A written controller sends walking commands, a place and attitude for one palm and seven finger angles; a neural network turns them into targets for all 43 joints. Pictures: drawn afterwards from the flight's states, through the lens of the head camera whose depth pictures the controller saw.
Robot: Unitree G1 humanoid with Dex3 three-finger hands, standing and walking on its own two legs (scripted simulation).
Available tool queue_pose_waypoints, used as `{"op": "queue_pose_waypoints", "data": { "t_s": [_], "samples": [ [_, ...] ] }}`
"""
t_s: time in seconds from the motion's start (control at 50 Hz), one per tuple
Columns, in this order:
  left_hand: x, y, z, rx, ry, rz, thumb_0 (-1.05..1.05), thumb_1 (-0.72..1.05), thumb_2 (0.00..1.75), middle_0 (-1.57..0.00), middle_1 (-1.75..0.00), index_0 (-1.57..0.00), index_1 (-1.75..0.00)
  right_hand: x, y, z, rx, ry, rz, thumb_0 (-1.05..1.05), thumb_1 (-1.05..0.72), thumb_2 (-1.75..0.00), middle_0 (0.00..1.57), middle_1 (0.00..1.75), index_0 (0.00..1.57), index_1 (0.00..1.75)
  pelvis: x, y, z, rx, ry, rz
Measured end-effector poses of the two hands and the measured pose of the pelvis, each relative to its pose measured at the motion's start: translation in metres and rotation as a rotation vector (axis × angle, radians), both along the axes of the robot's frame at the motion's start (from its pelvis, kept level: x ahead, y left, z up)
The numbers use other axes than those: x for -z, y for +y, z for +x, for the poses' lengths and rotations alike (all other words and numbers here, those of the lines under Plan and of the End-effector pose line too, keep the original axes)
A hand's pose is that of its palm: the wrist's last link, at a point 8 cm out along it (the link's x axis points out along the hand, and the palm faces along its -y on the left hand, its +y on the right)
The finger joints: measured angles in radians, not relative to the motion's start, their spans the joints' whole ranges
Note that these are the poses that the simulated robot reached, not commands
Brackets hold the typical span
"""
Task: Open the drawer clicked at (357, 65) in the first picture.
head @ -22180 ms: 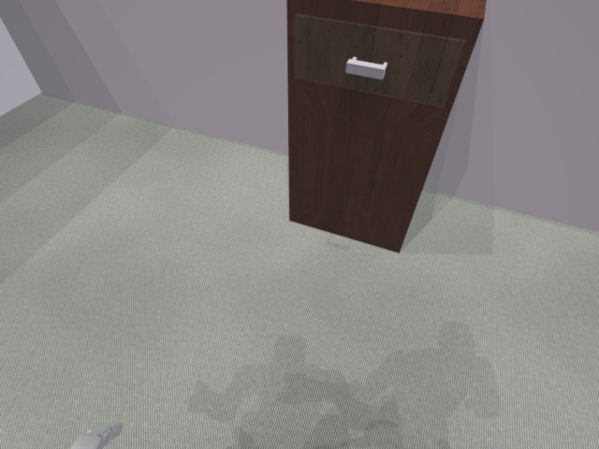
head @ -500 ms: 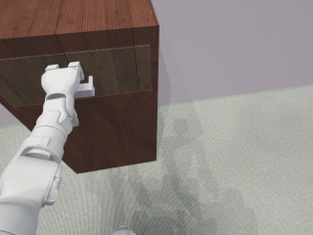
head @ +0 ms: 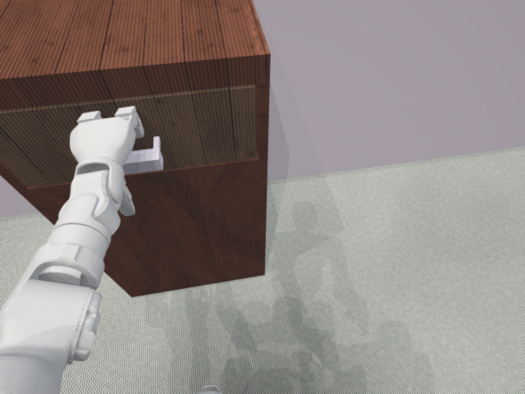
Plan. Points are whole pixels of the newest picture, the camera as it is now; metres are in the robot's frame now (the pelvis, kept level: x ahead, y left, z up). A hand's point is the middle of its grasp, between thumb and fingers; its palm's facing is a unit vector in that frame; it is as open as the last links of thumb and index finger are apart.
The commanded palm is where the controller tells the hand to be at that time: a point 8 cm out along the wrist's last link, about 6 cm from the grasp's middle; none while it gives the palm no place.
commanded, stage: lift the fingers back up to retry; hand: left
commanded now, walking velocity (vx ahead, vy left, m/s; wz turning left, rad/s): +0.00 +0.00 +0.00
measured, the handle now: (131, 153) +0.52 +0.22 +0.04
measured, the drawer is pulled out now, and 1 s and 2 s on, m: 0.00 0.00 0.00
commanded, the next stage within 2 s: re-aim the fingers above the handle in 0.42 s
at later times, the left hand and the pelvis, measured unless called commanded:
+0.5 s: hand (120, 150) +0.47 +0.21 +0.10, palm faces -0.06 -0.05 -1.00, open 13.8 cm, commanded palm +0.45 +0.22 +0.16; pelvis +0.01 -0.02 +0.01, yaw +1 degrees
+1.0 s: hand (114, 152) +0.46 +0.21 +0.11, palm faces -0.03 -0.06 -1.00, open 13.8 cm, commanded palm +0.44 +0.22 +0.16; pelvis +0.02 -0.02 +0.01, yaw +1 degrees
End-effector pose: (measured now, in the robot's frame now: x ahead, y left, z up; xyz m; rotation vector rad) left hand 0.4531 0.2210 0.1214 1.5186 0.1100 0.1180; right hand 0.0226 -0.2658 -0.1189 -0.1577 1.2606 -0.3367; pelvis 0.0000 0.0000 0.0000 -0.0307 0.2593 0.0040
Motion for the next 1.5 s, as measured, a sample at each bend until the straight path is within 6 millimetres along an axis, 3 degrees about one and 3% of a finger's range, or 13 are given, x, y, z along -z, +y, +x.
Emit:
{"op": "queue_pose_waypoints", "data": {
  "t_s": [0.3, 0.52, 0.6, 0.68, 0.84, 1.06, 1.26, 1.5],
  "samples": [
    [-0.049, -0.002, -0.001, -0.036, 0.000, 0.018, 0.00, -0.49, 0.30, -0.32, -1.20, -0.36, -1.21, -0.005, -0.002, 0.045, -0.044, -0.088, 0.035, 0.01, -0.91, -0.90, 0.20, 0.30, 0.21, 0.30, -0.011, -0.007, 0.011, -0.012, -0.061, 0.016],
    [-0.036, -0.017, -0.004, 0.041, 0.062, -0.001, 0.00, -0.49, 0.30, -0.32, -1.20, -0.33, -1.20, -0.011, -0.018, 0.064, -0.069, -0.115, 0.013, 0.01, -0.91, -0.90, 0.20, 0.30, 0.21, 0.30, -0.012, -0.016, 0.014, -0.014, -0.069, 0.026],
    [-0.035, -0.018, -0.004, 0.055, 0.017, -0.005, 0.00, -0.49, 0.30, -0.32, -1.20, -0.32, -1.20, -0.010, -0.022, 0.064, -0.068, -0.104, 0.008, 0.01, -0.91, -0.90, 0.20, 0.30, 0.21, 0.30, -0.011, -0.019, 0.016, -0.014, -0.064, 0.026],
    [-0.040, -0.006, -0.002, 0.004, -0.021, 0.009, 0.00, -0.49, 0.30, -0.32, -1.20, -0.33, -1.20, -0.007, -0.024, 0.061, -0.058, -0.088, 0.015, 0.01, -0.91, -0.90, 0.20, 0.30, 0.21, 0.30, -0.011, -0.021, 0.017, -0.012, -0.056, 0.026],
    [-0.043, 0.002, -0.005, -0.055, 0.030, 0.007, 0.00, -0.48, 0.30, -0.32, -1.20, -0.34, -1.21, -0.005, -0.023, 0.057, -0.043, -0.071, 0.035, 0.01, -0.91, -0.90, 0.20, 0.30, 0.21, 0.30, -0.013, -0.021, 0.021, -0.012, -0.065, 0.028],
    [-0.040, -0.010, -0.015, 0.056, 0.018, -0.012, 0.00, -0.49, 0.30, -0.32, -1.20, -0.32, -1.20, -0.010, -0.018, 0.068, -0.062, -0.114, 0.021, 0.01, -0.91, -0.90, 0.20, 0.30, 0.21, 0.30, -0.013, -0.016, 0.016, -0.014, -0.082, 0.026],
    [-0.045, 0.011, -0.013, -0.045, 0.000, 0.037, 0.00, -0.49, 0.30, -0.32, -1.20, -0.32, -1.20, -0.007, -0.007, 0.059, -0.074, -0.110, 0.038, 0.01, -0.91, -0.90, 0.20, 0.30, 0.21, 0.30, -0.011, -0.012, 0.007, -0.022, -0.069, 0.020],
    [-0.040, -0.021, 0.002, 0.074, 0.021, -0.024, 0.00, -0.49, 0.30, -0.34, -1.21, -0.32, -1.20, -0.007, -0.008, 0.025, -0.025, -0.052, 0.012, 0.01, -0.91, -0.90, 0.20, 0.30, 0.21, 0.30, -0.010, -0.007, 0.006, -0.005, -0.058, 0.017]
  ]
}}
